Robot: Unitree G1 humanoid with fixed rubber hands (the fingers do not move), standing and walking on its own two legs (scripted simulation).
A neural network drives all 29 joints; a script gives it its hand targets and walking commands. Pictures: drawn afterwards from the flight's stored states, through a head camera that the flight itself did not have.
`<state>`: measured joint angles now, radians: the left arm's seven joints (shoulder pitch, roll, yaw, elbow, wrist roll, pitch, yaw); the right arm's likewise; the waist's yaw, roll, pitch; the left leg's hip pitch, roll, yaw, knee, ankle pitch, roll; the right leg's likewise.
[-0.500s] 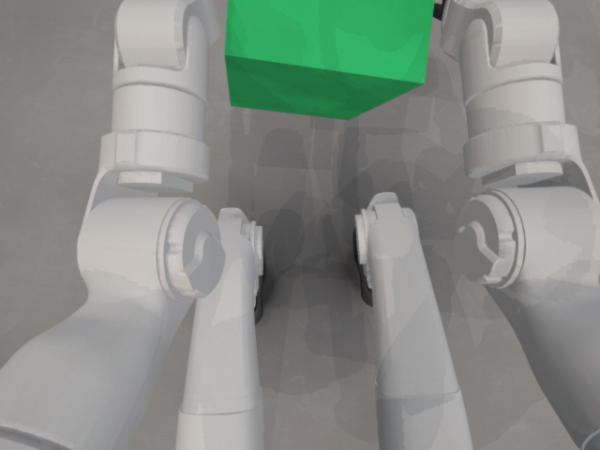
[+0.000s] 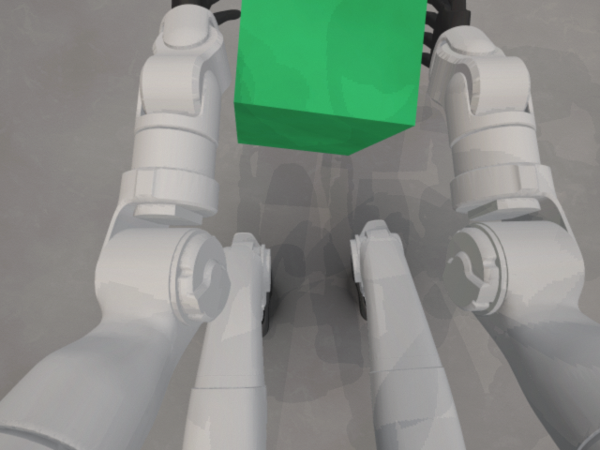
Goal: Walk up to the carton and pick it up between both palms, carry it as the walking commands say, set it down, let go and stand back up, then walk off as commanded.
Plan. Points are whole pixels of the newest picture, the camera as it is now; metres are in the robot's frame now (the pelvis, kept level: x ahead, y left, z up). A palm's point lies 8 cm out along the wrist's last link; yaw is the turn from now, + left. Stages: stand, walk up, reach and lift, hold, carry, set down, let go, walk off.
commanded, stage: reach and lift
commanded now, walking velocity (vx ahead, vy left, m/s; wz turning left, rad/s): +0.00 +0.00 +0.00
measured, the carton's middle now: (313, 66) +0.53 -0.04 -0.08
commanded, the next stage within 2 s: none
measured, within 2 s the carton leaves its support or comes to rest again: neither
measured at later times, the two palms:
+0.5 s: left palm out of the picture +0.51 +0.07 +0.10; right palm (499, 15) +0.48 -0.18 +0.07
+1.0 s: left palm out of the picture +0.49 +0.08 +0.17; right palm out of the picture +0.45 -0.18 +0.15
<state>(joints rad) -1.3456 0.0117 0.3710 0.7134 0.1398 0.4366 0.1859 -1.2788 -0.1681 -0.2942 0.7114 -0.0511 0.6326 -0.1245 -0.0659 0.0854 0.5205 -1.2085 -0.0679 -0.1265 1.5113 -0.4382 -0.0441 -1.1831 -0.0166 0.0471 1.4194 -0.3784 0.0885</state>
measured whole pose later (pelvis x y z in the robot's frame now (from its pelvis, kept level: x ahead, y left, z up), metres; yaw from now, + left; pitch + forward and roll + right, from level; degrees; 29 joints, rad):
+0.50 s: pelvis +0.03 +0.00 +0.06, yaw +1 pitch +11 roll -3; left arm -1.06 -0.10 0.46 0.72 0.21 0.41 0.16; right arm -1.03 -0.06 -0.33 0.77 -0.13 0.60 -0.11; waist -0.09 0.09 0.19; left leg -1.05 -0.07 -0.14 1.24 -0.38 -0.04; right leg -1.03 -0.02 0.05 1.15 -0.33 0.09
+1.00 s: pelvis +0.11 +0.00 +0.14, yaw +1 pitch +7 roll -2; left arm -0.65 -0.20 0.36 0.67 0.31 0.40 0.14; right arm -0.60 0.11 -0.40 0.60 -0.24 0.57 -0.07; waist -0.09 0.08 -0.02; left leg -0.63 -0.05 -0.15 0.86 -0.34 -0.02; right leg -0.60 -0.02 0.05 0.75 -0.28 0.09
